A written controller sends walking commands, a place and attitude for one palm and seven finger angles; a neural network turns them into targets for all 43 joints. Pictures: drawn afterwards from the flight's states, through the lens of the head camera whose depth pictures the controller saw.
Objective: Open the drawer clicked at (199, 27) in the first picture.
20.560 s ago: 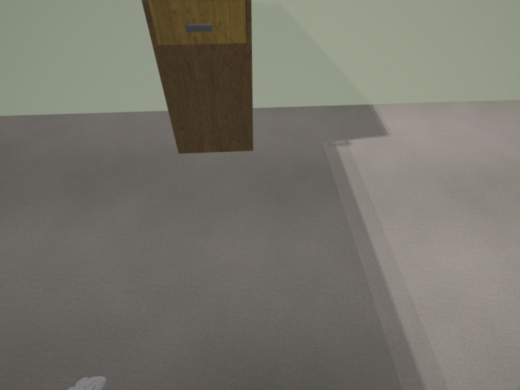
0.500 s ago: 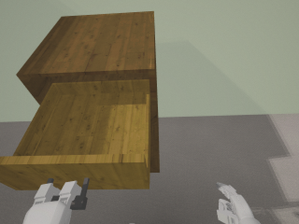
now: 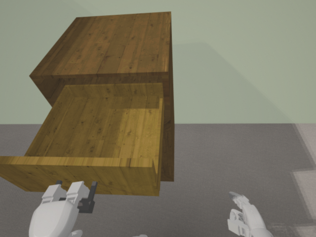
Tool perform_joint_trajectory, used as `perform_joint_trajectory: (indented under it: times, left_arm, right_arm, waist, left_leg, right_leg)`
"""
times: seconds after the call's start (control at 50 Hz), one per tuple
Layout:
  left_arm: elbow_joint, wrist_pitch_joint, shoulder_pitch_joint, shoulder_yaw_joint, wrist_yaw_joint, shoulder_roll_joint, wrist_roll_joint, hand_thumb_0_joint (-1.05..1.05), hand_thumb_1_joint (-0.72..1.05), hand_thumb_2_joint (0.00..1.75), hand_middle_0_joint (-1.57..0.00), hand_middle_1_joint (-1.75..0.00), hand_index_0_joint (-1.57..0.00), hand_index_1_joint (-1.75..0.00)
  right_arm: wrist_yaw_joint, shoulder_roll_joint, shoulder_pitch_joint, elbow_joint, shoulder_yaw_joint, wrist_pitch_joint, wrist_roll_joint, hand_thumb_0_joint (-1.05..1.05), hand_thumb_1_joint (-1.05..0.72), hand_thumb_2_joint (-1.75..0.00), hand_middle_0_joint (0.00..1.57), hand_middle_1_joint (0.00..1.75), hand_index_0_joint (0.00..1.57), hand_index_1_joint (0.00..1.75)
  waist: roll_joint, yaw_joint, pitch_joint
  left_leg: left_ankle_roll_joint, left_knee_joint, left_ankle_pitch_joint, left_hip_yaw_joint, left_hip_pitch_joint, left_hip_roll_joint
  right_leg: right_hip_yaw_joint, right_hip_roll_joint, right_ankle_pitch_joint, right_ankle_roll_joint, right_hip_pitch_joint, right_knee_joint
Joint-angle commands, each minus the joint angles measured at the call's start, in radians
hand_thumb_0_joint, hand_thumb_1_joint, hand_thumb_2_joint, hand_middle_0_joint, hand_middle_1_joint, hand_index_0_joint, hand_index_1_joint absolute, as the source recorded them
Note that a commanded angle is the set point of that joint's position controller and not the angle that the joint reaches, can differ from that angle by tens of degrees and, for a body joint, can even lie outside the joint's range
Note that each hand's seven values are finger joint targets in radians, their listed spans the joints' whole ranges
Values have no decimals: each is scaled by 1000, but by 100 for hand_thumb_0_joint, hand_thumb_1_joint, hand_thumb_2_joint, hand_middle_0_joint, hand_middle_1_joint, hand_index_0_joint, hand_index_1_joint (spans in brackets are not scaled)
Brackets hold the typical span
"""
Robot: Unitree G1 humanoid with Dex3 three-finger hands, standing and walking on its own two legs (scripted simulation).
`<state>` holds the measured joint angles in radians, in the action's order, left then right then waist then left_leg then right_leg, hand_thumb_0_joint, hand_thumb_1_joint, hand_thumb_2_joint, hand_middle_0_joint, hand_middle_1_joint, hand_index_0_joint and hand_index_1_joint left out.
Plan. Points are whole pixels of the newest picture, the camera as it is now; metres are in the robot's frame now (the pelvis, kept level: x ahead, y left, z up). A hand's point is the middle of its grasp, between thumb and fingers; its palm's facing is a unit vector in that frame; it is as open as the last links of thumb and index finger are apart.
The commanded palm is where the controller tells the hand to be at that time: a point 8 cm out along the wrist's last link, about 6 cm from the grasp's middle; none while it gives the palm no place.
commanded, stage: open the thumb to release the handle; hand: left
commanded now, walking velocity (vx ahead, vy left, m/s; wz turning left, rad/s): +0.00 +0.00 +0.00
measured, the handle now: (72, 195) +0.21 +0.24 +0.02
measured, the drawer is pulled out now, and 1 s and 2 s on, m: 0.30 0.30 0.30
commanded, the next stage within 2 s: lift the hand off the handle in 0.10 s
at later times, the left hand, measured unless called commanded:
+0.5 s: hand (70, 222) +0.16 +0.23 +0.00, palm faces +0.01 -0.09 -1.00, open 13.8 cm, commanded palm +0.14 +0.24 +0.06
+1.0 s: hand (53, 211) +0.16 +0.24 +0.06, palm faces +0.02 -0.14 -0.99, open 13.8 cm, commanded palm +0.13 +0.24 +0.13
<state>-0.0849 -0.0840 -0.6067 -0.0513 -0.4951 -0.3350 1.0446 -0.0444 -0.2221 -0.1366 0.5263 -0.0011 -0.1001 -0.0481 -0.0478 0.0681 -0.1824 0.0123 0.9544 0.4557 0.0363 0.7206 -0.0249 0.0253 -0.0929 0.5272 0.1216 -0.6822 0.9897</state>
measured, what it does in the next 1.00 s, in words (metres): stands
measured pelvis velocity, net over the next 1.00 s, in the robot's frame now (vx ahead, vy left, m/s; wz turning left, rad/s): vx -0.01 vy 0.02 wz -0.01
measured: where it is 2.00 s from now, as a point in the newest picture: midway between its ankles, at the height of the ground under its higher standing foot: outside the picture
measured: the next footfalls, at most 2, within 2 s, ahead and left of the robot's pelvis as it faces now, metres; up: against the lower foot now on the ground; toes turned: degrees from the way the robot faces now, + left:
none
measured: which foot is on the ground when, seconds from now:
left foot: down 0.00-1.00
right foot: down 0.00-1.00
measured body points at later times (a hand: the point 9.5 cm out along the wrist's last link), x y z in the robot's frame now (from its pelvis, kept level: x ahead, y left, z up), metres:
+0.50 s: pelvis -0.01 +0.00 +0.00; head +0.02 -0.04 +0.45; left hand +0.15 +0.23 +0.06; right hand +0.19 -0.22 -0.11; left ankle +0.01 +0.12 -0.68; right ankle -0.03 -0.04 -0.68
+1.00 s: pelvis -0.01 +0.02 +0.03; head +0.00 -0.02 +0.48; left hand +0.16 +0.25 +0.11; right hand +0.20 -0.21 -0.06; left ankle +0.01 +0.12 -0.68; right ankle -0.03 -0.04 -0.68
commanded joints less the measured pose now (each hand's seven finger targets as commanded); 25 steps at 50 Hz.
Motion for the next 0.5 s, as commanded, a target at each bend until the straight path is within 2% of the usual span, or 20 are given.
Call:
perform_joint_trajectory:
  times: [0.0, 0.04, 0.06, 0.08, 0.12, 0.14, 0.16, 0.2, 0.22, 0.24, 0.26, 0.28, 0.3, 0.34, 0.36, 0.38, 0.4, 0.44, 0.46, 0.48]
  left_arm:
    - [-127, 6, -38, 109, -35, -153, -14, 0, -50, 30, -30, -120, -30, -120]
    - [-117, 3, -26, 121, -34, -160, -14, 0, -50, 30, -30, -120, -30, -120]
    - [-119, 1, -22, 106, -32, -148, -19, 0, -50, 30, -30, -120, -30, -120]
    - [-119, -2, -8, 138, -33, -179, -18, 0, -50, 30, -30, -120, -30, -120]
    - [-105, -4, -10, 155, -38, -187, -19, 0, -50, 30, -30, -120, -30, -120]
    - [-107, -6, -8, 145, -38, -179, -16, 0, -50, 30, -30, -120, -30, -120]
    - [-96, -9, -17, 140, -39, -170, -18, 0, -50, 30, -30, -120, -30, -120]
    - [-69, -9, 27, 112, -40, -146, -11, 0, -50, 30, -30, -120, -30, -120]
    - [-75, -10, 63, 140, -46, -173, -8, 0, -50, 30, -30, -120, -30, -120]
    - [-79, -9, 55, 145, -51, -177, 0, 0, -50, 30, -30, -120, -30, -120]
    - [-73, -3, 45, 109, -52, -145, -4, 0, -50, 30, -30, -120, -30, -120]
    - [-79, -1, 93, 127, -53, -168, -3, 0, -50, 30, -30, -120, -30, -120]
    - [-75, 2, 76, 136, -56, -171, -4, 0, -50, 30, -30, -120, -30, -120]
    - [-52, 11, 99, 133, -56, -170, -6, 0, -50, 30, -30, -120, -30, -120]
    - [-51, 13, 99, 124, -56, -167, -10, 0, -50, 30, -30, -120, -30, -120]
    - [-52, 16, 131, 131, -55, -179, -8, 0, -50, 30, -30, -120, -30, -120]
    - [-41, 22, 138, 118, -54, -171, -10, 0, -50, 30, -30, -120, -30, -120]
    - [-41, 30, 204, 132, -53, -192, -4, 0, -50, 30, -30, -120, -30, -120]
    - [-27, 35, 192, 114, -52, -173, -9, 0, -50, 30, -30, -120, -30, -120]
    - [-25, 35, 217, 128, -50, -191, -3, 0, -50, 30, -30, -120, -30, -120]
  right_arm:
    - [14, -98, 114, -163, -42, 46, 10, 0, -90, -90, 20, 30, 20, 30]
    - [13, -100, 117, -161, -40, 46, 7, 0, -90, -90, 20, 30, 20, 30]
    - [18, -99, 121, -163, -44, 47, 12, 0, -90, -90, 20, 30, 20, 30]
    - [17, -102, 120, -158, -43, 47, 10, 0, -90, -90, 20, 30, 20, 30]
    - [20, -100, 119, -154, -45, 47, 12, 0, -90, -90, 20, 30, 20, 30]
    - [18, -102, 121, -153, -44, 49, 7, 0, -90, -90, 20, 30, 20, 30]
    - [22, -98, 121, -151, -49, 49, 14, 0, -90, -90, 20, 30, 20, 30]
    - [18, -103, 120, -147, -49, 49, 10, 0, -90, -90, 20, 30, 20, 30]
    - [20, -107, 120, -142, -53, 48, 10, 0, -90, -90, 20, 30, 20, 30]
    - [18, -107, 120, -144, -54, 47, 5, 0, -90, -90, 20, 30, 20, 30]
    - [21, -103, 117, -149, -56, 48, 11, 0, -90, -90, 20, 30, 20, 30]
    - [20, -108, 117, -142, -56, 46, 9, 0, -90, -90, 20, 30, 20, 30]
    - [25, -106, 118, -144, -58, 47, 11, 0, -90, -90, 20, 30, 20, 30]
    - [28, -106, 122, -136, -54, 46, 12, 0, -90, -90, 20, 30, 20, 30]
    - [32, -106, 119, -139, -55, 47, 16, 0, -90, -90, 20, 30, 20, 30]
    - [32, -107, 125, -133, -53, 46, 15, 0, -90, -90, 20, 30, 20, 30]
    - [38, -104, 124, -134, -54, 46, 19, 0, -90, -90, 20, 30, 20, 30]
    - [41, -107, 133, -124, -49, 44, 18, 0, -90, -90, 20, 30, 20, 30]
    - [46, -101, 126, -128, -53, 47, 23, 0, -90, -90, 20, 30, 20, 30]
    - [45, -104, 130, -120, -51, 46, 22, 0, -90, -90, 20, 30, 20, 30]
  waist:
    - [74, -7, -71]
    - [92, -4, -86]
    - [79, -10, -57]
    - [78, -4, -76]
    - [83, -4, -90]
    - [74, 0, -104]
    - [69, -4, -67]
    - [69, -14, -60]
    - [72, -18, -83]
    - [62, -4, -111]
    - [45, -14, -78]
    - [77, -18, -101]
    - [77, -10, -112]
    - [99, -17, -111]
    - [94, -18, -91]
    - [101, -19, -108]
    - [106, -26, -75]
    - [97, -25, -106]
    - [103, -28, -75]
    - [91, -24, -95]
  left_leg:
    - [44, -51, -194, -40, -107, -40]
    - [42, -53, -192, -41, -109, -40]
    - [44, -59, -180, -42, -97, -39]
    - [42, -52, -182, -40, -102, -39]
    - [41, -56, -186, -44, -87, -40]
    - [40, -51, -183, -39, -90, -41]
    - [41, -55, -178, -43, -82, -41]
    - [40, -44, -171, -47, -70, -39]
    - [41, -48, -175, -46, -77, -36]
    - [39, -40, -175, -42, -86, -37]
    - [43, -48, -168, -43, -82, -38]
    - [41, -41, -164, -41, -83, -35]
    - [43, -38, -170, -41, -79, -37]
    - [41, -40, -164, -43, -65, -37]
    - [42, -47, -157, -43, -58, -38]
    - [41, -43, -154, -42, -62, -37]
    - [43, -44, -144, -42, -52, -39]
    - [42, -45, -140, -38, -64, -37]
    - [44, -52, -131, -40, -58, -37]
    - [42, -54, -132, -41, -71, -36]
  right_leg:
    - [-200, 75, -442, -75, 105, -253]
    - [-209, 77, -439, -76, 111, -258]
    - [-210, 80, -435, -77, 113, -267]
    - [-223, 83, -427, -79, 114, -272]
    - [-231, 82, -451, -76, 141, -267]
    - [-233, 87, -451, -80, 134, -264]
    - [-232, 82, -446, -76, 131, -270]
    - [-217, 82, -423, -79, 98, -259]
    - [-216, 79, -423, -75, 103, -254]
    - [-221, 77, -398, -74, 92, -247]
    - [-203, 75, -394, -72, 90, -252]
    - [-209, 80, -375, -78, 83, -255]
    - [-215, 78, -390, -78, 101, -256]
    - [-224, 84, -406, -82, 109, -257]
    - [-221, 82, -397, -81, 116, -264]
    - [-225, 85, -377, -84, 108, -268]
    - [-229, 85, -365, -85, 110, -282]
    - [-239, 88, -323, -85, 109, -291]
    - [-237, 88, -315, -84, 112, -301]
    - [-240, 87, -285, -82, 103, -304]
